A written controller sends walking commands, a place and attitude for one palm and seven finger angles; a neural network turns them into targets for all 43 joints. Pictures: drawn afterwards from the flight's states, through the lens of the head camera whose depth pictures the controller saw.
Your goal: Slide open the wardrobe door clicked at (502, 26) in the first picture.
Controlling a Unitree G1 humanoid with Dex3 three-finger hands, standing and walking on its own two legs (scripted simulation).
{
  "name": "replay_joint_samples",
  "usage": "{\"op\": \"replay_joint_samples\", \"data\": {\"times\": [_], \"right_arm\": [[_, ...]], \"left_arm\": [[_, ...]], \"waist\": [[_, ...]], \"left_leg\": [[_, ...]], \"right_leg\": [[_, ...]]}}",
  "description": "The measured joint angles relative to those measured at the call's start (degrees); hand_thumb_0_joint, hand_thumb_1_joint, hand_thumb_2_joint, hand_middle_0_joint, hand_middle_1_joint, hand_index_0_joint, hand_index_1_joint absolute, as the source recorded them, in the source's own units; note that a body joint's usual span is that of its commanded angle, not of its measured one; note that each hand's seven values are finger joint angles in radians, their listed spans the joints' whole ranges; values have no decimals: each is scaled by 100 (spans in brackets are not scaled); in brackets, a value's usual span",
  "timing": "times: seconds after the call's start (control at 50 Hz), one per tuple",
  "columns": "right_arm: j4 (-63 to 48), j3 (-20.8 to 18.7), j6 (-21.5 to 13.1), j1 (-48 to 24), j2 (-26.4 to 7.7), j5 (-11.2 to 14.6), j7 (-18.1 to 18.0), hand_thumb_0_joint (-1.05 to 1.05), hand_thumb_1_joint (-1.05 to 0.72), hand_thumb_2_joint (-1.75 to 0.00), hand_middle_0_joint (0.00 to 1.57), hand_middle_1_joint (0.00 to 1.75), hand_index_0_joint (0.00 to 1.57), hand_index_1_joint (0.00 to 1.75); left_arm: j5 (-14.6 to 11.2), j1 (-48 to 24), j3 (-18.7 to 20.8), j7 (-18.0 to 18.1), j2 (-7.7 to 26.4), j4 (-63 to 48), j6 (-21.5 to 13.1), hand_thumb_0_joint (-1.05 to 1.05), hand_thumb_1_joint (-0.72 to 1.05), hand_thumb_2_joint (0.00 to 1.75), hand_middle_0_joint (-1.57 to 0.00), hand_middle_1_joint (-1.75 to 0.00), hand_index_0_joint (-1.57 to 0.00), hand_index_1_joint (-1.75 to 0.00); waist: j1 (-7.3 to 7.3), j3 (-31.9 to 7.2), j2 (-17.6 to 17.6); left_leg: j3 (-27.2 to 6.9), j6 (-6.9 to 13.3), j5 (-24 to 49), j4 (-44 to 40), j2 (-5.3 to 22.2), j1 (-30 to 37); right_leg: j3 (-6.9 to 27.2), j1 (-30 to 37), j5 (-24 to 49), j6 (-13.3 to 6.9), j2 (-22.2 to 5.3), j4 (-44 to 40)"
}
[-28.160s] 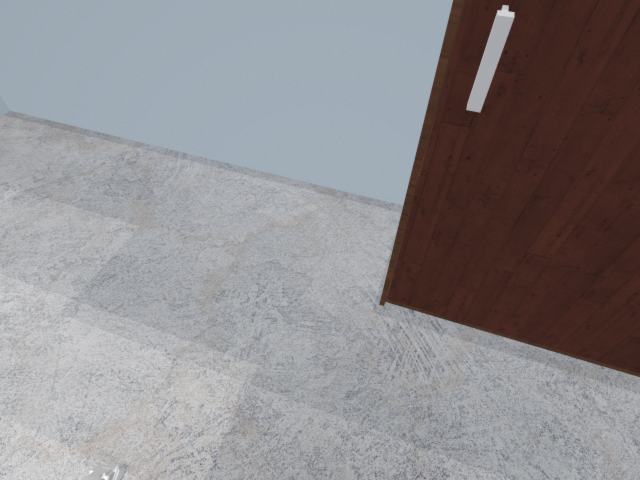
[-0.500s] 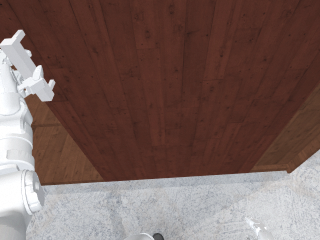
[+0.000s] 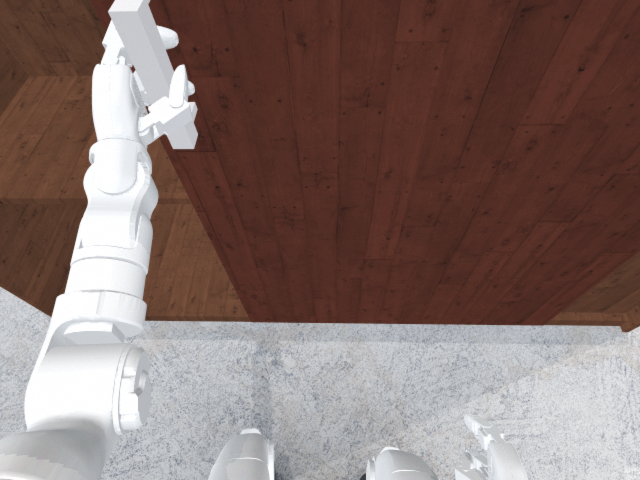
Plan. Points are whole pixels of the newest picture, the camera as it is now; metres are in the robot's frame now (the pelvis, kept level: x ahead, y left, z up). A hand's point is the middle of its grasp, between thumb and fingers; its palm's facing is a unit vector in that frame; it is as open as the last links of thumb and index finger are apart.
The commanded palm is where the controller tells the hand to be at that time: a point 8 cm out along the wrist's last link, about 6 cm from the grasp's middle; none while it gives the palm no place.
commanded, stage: stop walking and hold the door there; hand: left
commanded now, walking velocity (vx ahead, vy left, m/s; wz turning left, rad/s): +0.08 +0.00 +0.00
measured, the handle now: (166, 71) +0.51 +0.20 +0.20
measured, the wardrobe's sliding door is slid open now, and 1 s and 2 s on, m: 0.61 0.61 0.61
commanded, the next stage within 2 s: loosen the grip on the handle in 0.62 s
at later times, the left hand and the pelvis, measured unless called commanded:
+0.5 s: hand (180, 103) +0.46 +0.17 +0.20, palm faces +0.22 -0.96 -0.17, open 6.4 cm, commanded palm +0.44 +0.21 +0.17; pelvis +0.00 -0.01 +0.02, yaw +1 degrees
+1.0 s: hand (174, 90) +0.46 +0.17 +0.21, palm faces +0.25 -0.96 -0.13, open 10.0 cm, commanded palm +0.44 +0.21 +0.19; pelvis -0.03 -0.03 +0.02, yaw +0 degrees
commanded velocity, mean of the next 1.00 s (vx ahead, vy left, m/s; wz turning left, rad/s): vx -0.02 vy -0.03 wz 0.00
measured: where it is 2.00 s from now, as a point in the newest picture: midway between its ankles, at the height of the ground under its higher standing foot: outside the picture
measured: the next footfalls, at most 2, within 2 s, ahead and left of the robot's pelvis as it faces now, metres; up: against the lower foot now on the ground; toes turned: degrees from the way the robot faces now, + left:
right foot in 0.40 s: +0.05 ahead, -0.13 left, +0.00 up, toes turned -3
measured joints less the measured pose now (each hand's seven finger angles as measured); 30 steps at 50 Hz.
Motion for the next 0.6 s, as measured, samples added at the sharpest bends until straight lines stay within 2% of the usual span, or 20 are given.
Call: {"op": "replay_joint_samples", "data": {"times": [0.04,0.08,0.12,0.14,0.16,0.2,0.26,0.34,0.38,0.4,0.44,0.5,0.54,0.6], "right_arm": [[51,84,9,-93,48,8,16,1,-91,-90,20,30,20,30],[127,149,-41,-124,71,-4,-8,1,-91,-90,20,30,20,30],[147,200,-84,-88,53,-41,-51,1,-91,-90,21,30,20,30],[127,203,-94,-51,12,-53,-62,1,-91,-90,21,30,20,30],[127,169,-88,-59,-5,-54,-66,1,-91,-90,21,30,20,30],[115,76,-56,-91,-22,-57,-15,1,-91,-90,21,30,20,30],[37,-5,-97,-107,-113,-76,46,1,-91,-90,21,30,20,30],[-95,-68,-149,-56,-200,-58,92,1,-91,-90,20,30,20,30],[-152,-62,-133,-5,-225,-48,89,1,-91,-90,20,30,20,30],[-173,-48,-111,15,-230,-37,83,1,-91,-90,20,30,20,30],[-136,-55,-38,-66,-306,3,32,1,-91,-90,20,30,20,30],[-37,-107,27,-63,-431,41,-99,1,-91,-90,20,30,20,30],[6,-137,31,26,-530,41,-180,1,-91,-90,20,30,20,30],[118,-202,89,82,-565,43,-200,1,-91,-90,20,30,20,30]], "left_arm": [[-16,37,-14,2,-75,30,-20,-11,68,78,-46,-140,-21,-139],[-51,42,-100,-9,-181,28,7,-10,68,77,-46,-140,-23,-139],[-73,26,-217,-4,-316,22,44,-8,67,77,-46,-140,-25,-140],[-83,27,-267,-6,-381,25,57,-7,67,77,-46,-140,-26,-140],[-102,6,-330,3,-412,41,62,-7,67,78,-46,-140,-27,-140],[-142,-41,-432,34,-455,139,16,-6,67,78,-46,-140,-26,-140],[-139,-43,-469,70,-491,169,4,-5,69,77,-46,-140,-25,-140],[-158,-111,-467,74,-387,249,57,-4,70,76,-46,-140,-22,-140],[-147,-147,-412,39,-269,346,75,-5,71,76,-45,-140,-21,-140],[-121,-155,-370,14,-182,387,86,-6,71,77,-45,-140,-20,-140],[-75,-90,-213,8,-46,430,34,-7,70,77,-45,-140,-19,-139],[-62,-18,-69,-20,32,467,50,-7,69,78,-45,-140,-20,-139],[-77,-41,-70,-4,12,484,131,-6,69,78,-45,-140,-21,-138],[-111,-126,-116,41,19,651,144,-5,70,79,-45,-140,-21,-138]], "waist": [[-61,50,133],[-32,52,80],[20,-6,-29],[45,-82,-23],[70,-119,-55],[168,-136,-116],[200,-120,44],[280,-81,176],[301,-109,155],[299,-146,100],[152,-122,195],[-41,-158,158],[-61,-202,110],[8,-233,-55]], "left_leg": [[-136,156,-570,437,-131,-75],[-106,243,-959,721,-351,-30],[95,301,-599,81,-480,290],[179,372,153,-369,-451,491],[218,387,257,-484,-445,545],[292,358,31,-490,-424,574],[220,315,13,-689,-270,602],[161,208,153,-829,-74,603],[161,129,117,-734,-32,546],[175,86,66,-624,-38,485],[71,123,-168,-384,1,378],[-36,226,-646,-138,-281,357],[78,283,-69,-549,-378,596],[214,256,34,-820,-416,764]], "right_leg": [[-73,102,-8,-157,-17,-50],[-56,214,-12,-162,-117,-187],[-34,283,26,-93,-217,-297],[-47,260,37,-43,-207,-273],[-15,202,57,26,-212,-182],[212,64,-405,135,-135,115],[279,-69,-591,179,37,352],[232,96,-267,175,107,-194],[211,345,193,159,74,-760],[213,466,583,97,31,-1040],[137,429,529,-8,94,-950],[71,390,348,-35,3,-859],[60,373,313,-15,-37,-803],[141,368,342,32,-85,-804]]}}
